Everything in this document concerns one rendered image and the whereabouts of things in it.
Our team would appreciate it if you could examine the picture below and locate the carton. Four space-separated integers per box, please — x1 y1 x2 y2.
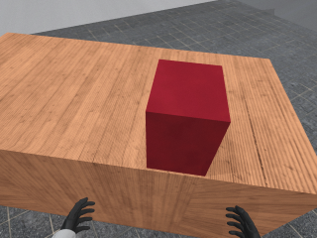
146 59 231 177

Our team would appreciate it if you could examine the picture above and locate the pedestal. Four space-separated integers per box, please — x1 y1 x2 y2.
0 32 317 238

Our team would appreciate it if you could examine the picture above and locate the robot left hand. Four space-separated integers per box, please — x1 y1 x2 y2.
60 197 95 234

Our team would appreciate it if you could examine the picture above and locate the robot right hand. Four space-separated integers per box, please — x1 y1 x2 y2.
225 205 261 238

